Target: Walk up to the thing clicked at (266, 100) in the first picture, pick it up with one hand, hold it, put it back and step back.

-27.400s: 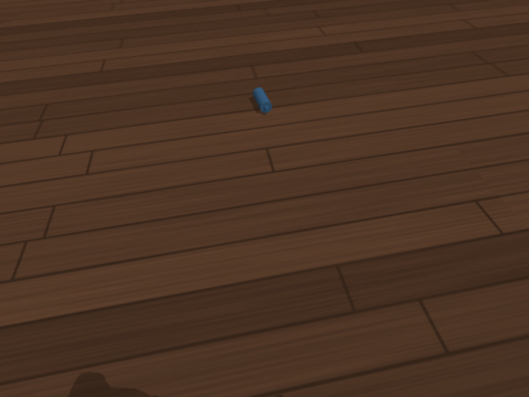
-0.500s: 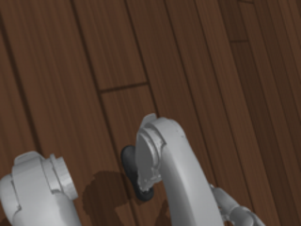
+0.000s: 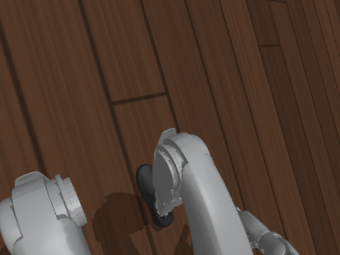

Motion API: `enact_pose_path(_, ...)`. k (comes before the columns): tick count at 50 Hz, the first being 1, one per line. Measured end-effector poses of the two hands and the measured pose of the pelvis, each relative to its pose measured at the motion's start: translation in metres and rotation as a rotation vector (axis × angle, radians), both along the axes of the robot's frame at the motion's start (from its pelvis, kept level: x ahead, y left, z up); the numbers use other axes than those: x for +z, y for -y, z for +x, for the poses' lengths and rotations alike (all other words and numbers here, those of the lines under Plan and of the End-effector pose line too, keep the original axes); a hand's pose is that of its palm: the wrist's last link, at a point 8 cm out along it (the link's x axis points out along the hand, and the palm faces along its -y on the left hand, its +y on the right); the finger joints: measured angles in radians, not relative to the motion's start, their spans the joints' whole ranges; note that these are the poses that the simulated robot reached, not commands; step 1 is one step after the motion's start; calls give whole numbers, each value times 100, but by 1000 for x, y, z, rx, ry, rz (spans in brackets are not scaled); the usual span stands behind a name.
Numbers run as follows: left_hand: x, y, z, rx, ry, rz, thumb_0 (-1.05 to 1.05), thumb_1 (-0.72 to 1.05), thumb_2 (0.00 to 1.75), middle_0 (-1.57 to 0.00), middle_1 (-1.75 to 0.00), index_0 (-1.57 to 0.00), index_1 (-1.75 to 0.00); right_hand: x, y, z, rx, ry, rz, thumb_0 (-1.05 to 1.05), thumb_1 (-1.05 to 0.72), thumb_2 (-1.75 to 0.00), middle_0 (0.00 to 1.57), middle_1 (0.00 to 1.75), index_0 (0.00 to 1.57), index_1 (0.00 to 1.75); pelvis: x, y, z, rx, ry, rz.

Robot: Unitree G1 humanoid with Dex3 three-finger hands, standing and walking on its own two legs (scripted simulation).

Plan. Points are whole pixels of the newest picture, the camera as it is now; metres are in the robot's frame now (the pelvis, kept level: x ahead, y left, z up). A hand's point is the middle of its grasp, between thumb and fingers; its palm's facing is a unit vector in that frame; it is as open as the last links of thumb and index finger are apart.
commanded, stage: rest palm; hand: left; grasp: from above
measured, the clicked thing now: out of the picture +0.45 +0.44 -0.26
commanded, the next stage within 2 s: approach in 0.44 s
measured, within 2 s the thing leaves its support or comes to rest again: neither
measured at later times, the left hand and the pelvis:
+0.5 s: hand out of the picture +0.43 +0.42 -0.22, palm faces -0.44 -0.17 -0.88, open 13.9 cm; pelvis +0.00 +0.00 +0.00, yaw +0 degrees
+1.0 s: hand out of the picture +0.43 +0.47 -0.12, palm faces -0.40 -0.09 -0.91, open 13.8 cm; pelvis +0.00 +0.00 +0.02, yaw +2 degrees
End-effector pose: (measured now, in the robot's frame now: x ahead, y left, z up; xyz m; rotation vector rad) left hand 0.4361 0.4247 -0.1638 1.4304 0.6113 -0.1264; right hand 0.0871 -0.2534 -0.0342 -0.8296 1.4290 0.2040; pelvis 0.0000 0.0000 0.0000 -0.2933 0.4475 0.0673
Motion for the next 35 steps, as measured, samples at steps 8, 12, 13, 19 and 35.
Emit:
enact_pose_path(8, 5, -4, -1, 2, -6, 10, 0, -47, 95, -7, -105, -9, -103, 1, 2, -3, -2, -4, 0, 0, -89, -90, 21, 30, 20, 30, 0, 0, -1, 3, 0, 1)
enact_pose_path(12, 4, -4, -2, 1, -20, 7, 0, -47, 95, -7, -105, -9, -103, 1, 2, -4, -6, -9, -1, 0, -89, -90, 21, 30, 20, 30, 0, 0, -1, 2, -1, 1)
enact_pose_path(13, 4, -3, -2, 0, -22, 5, 0, -46, 95, -7, -105, -9, -103, 1, 2, -5, -6, -10, -1, 0, -89, -90, 21, 30, 20, 30, 1, 0, -1, 2, -1, 1)
enact_pose_path(19, 0, 1, -2, -14, -11, -17, 0, -47, 95, -7, -105, -9, -103, 2, 1, -5, -2, -20, -9, 0, -89, -90, 21, 30, 20, 30, 1, 0, -1, 1, 2, -1)
enact_pose_path(35, 12, -3, 5, 4, 50, 19, 0, -48, 95, -7, -107, -9, -105, 0, 1, 2, -1, 7, 6, 0, -89, -89, 21, 30, 20, 30, 0, 1, 1, 1, -11, 3)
